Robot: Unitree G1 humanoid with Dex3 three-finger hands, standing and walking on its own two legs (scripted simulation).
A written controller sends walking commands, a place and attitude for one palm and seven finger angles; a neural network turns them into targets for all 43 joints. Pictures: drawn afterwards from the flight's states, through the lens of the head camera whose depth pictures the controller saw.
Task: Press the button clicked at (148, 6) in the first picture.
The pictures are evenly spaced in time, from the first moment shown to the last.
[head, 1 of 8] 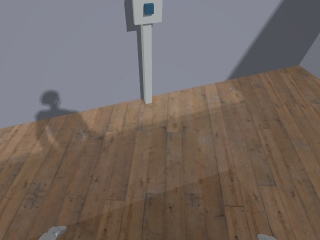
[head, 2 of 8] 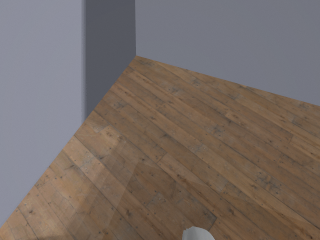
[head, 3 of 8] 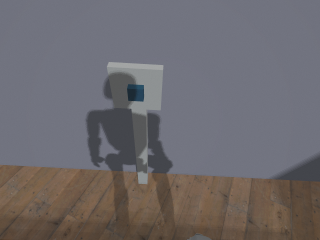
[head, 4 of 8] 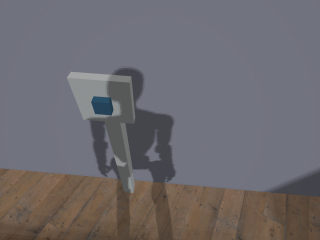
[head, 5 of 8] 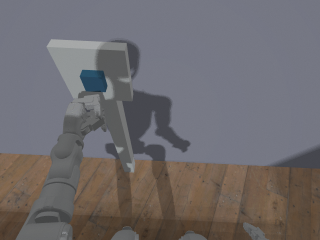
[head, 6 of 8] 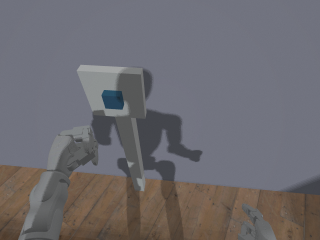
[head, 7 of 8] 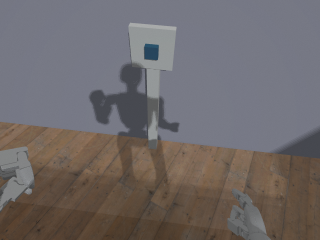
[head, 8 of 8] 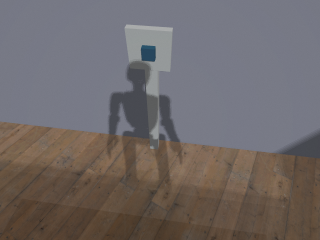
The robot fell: no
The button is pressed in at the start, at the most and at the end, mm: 0 12 0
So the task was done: yes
